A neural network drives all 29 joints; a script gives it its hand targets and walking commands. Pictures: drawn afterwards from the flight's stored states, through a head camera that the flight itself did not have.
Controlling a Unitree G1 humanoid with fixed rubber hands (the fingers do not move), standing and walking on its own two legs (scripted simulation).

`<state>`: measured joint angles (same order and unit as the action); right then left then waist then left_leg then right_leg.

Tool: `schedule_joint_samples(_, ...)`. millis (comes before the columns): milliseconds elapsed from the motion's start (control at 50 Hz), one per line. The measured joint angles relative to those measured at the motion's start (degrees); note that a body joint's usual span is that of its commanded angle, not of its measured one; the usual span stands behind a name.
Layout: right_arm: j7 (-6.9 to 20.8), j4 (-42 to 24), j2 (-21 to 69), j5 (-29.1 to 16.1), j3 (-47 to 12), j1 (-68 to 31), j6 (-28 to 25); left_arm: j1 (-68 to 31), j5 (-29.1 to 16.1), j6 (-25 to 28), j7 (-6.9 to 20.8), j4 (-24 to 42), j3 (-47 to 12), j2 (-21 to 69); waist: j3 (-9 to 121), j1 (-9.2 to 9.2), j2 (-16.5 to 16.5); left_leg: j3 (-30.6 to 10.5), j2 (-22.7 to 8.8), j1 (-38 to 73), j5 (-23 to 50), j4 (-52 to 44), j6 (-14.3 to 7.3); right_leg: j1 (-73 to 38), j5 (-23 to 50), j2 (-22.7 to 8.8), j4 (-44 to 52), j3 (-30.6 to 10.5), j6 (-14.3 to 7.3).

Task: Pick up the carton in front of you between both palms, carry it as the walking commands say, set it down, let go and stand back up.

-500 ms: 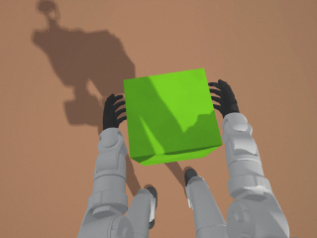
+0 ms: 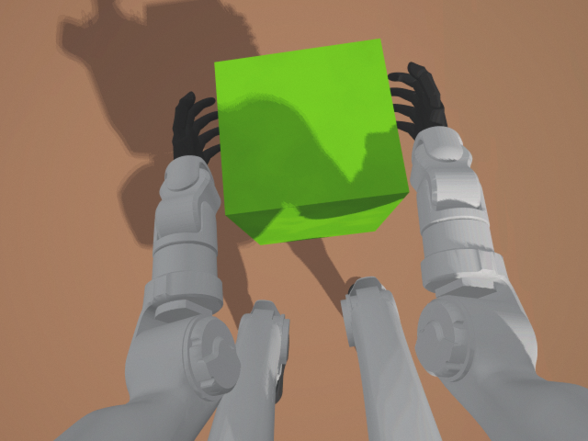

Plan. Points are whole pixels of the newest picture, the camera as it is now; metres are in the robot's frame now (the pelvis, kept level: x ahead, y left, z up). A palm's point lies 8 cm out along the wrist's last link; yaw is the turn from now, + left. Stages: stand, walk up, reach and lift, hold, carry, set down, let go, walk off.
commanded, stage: set down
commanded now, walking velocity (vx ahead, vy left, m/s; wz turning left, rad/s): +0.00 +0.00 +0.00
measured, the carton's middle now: (308, 161) +0.47 -0.04 -0.18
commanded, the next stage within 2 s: none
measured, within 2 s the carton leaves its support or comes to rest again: rests again in 1.92 s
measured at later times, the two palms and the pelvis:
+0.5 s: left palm (233, 165) +0.51 +0.09 -0.24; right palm (406, 141) +0.49 -0.21 -0.24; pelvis -0.02 +0.01 -0.11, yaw +2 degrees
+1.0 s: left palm (245, 169) +0.52 +0.09 -0.34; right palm (397, 147) +0.51 -0.21 -0.33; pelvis -0.02 +0.01 -0.18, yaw +4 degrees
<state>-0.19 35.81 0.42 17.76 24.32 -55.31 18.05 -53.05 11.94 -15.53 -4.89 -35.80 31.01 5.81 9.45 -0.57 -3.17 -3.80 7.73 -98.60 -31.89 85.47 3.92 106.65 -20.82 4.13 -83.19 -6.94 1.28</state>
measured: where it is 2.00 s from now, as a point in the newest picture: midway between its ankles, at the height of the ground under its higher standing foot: (322, 358)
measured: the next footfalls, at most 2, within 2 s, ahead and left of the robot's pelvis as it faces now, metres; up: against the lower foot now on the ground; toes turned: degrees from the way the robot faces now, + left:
none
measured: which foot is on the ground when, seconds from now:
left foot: down 0.00-1.00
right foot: down 0.00-1.00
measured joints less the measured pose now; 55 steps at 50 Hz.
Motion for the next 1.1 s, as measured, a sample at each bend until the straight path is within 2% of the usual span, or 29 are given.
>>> schedule_joint_samples(180,-0.9,2.4,-3.1,-2.4,-1.2,-5.2,-0.1,-5.1,-3.1,0.1,-1.9,-2.3,-2.0,-2.5,-1.9,-0.68,-0.2,0.4,1.2,-9.4,-2.5,9.3,0.5,9.5,-1.9,0.5,-9.0,-0.2,0.6)
schedule_joint_samples(420,-0.2,7.1,-7.9,-4.2,-0.6,-13.3,-1.1,-13.2,-4.2,0.6,-4.6,-5.6,-3.8,-4.6,-7.5,-2.46,-0.2,0.7,2.9,-18.7,-4.2,19.4,0.8,18.4,-3.2,0.7,-18.3,-0.4,1.8)
schedule_joint_samples(660,-0.3,11.2,-13.2,-7.4,-2.3,-21.6,-2.2,-21.6,-8.3,1.7,-7.7,-9.2,-8.3,-8.2,-17.5,-3.6,-0.4,1.3,4.3,-24.9,-6.1,29.5,1.7,24.7,-4.4,0.9,-28.0,-0.3,2.4)
schedule_joint_samples(720,-0.4,12.3,-14.6,-8.9,-2.9,-22.4,-2.6,-23.7,-9.6,1.9,-8.3,-11.0,-9.8,-9.0,-21.1,-4.34,-0.3,1.1,5.3,-24.4,-6.7,31.7,2.1,24.2,-5.6,-0.4,-30.7,0.2,2.0)
schedule_joint_samples(900,-1.1,15.3,-16.4,-12.7,-4.0,-24.1,-3.8,-25.3,-13.3,3.0,-8.9,-13.3,-15.1,-11.7,-24.2,-5.22,0.5,0.5,5.7,-25.6,-8.0,36.2,2.4,24.7,-7.8,-2.4,-35.1,2.2,0.7)
schedule_joint_samples(1100,1.8,17.9,-17.3,-10.6,-1.1,-25.2,-4.6,-27.7,-10.2,3.7,-6.7,-16.6,-13.0,-11.4,-24.4,-5.38,-0.2,1.0,5.8,-27.1,-7.0,37.7,1.6,25.2,-7.6,-3.4,-36.2,2.4,1.1)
